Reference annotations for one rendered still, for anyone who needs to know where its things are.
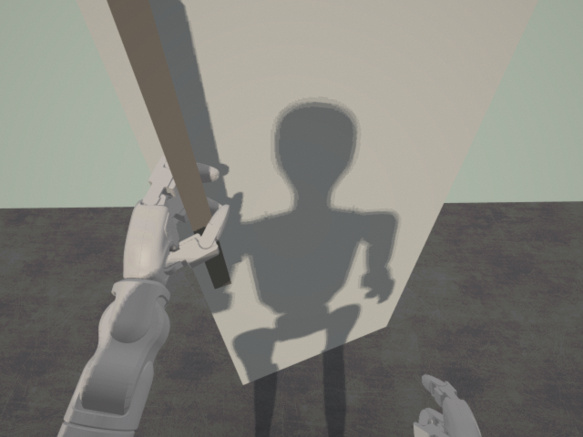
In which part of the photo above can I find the robot right hand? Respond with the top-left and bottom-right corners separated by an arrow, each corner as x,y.
414,374 -> 482,437

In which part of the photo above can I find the robot left forearm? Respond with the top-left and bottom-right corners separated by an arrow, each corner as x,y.
57,279 -> 170,437

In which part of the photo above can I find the fridge door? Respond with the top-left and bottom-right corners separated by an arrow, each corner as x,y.
77,0 -> 538,385

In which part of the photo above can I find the handle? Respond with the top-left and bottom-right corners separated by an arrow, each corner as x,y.
107,0 -> 231,289

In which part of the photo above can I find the robot left hand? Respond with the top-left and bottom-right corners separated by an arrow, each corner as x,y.
123,156 -> 230,286

